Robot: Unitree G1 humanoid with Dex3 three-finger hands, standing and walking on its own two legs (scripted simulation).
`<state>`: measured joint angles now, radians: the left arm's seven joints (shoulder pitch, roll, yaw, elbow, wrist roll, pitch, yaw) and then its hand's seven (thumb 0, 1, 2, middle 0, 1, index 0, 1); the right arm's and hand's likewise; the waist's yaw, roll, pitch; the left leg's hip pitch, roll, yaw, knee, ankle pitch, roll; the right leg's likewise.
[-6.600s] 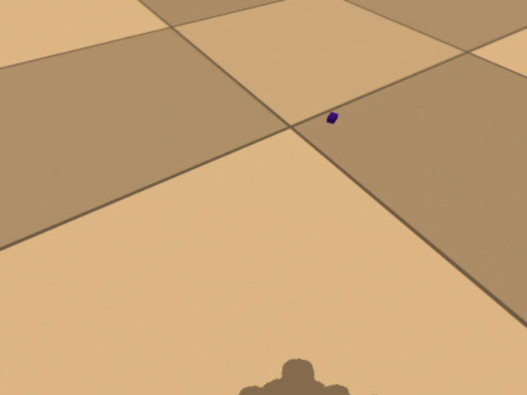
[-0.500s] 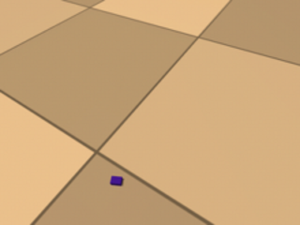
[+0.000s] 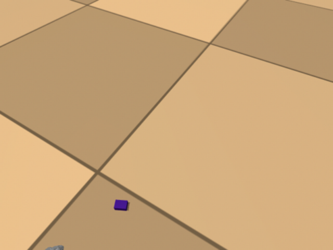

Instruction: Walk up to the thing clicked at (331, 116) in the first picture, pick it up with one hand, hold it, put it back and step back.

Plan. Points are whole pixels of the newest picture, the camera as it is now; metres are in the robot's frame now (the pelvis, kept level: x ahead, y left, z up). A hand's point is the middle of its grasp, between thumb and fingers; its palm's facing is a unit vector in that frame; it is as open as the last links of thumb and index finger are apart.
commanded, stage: walk up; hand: left
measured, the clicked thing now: (121, 205) +0.47 +0.25 -0.75
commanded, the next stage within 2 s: none
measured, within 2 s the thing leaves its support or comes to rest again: neither
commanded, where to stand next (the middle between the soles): +0.10 +0.01 m, yaw -4 degrees
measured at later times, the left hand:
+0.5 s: hand out of the picture +0.09 +0.25 -0.14, palm faces -0.01 -0.94 -0.33, open 7.4 cm
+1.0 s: hand out of the picture +0.12 +0.25 -0.14, palm faces -0.05 -0.94 -0.33, open 7.4 cm
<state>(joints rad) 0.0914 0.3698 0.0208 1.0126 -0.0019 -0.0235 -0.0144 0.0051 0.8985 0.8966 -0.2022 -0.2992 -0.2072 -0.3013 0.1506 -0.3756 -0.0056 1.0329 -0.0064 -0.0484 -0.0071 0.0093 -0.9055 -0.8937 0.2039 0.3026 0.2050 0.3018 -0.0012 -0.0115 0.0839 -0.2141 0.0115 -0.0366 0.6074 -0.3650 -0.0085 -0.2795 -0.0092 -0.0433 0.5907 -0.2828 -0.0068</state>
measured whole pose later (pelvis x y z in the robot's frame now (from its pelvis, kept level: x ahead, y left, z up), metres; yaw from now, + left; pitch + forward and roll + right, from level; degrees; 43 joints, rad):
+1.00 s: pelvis +0.02 -0.01 +0.01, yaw -3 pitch -2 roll +1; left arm 0.09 0.37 0.05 1.08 0.03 0.02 -0.04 0.00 0.90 0.90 -0.20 -0.30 -0.21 -0.30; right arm 0.15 -0.35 -0.03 1.08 -0.02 -0.05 0.00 0.01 -0.90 -0.89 0.20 0.30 0.21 0.30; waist 0.00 -0.03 0.05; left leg -0.06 0.01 0.02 0.40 -0.30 0.00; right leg -0.24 -0.01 0.00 0.59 -0.36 -0.02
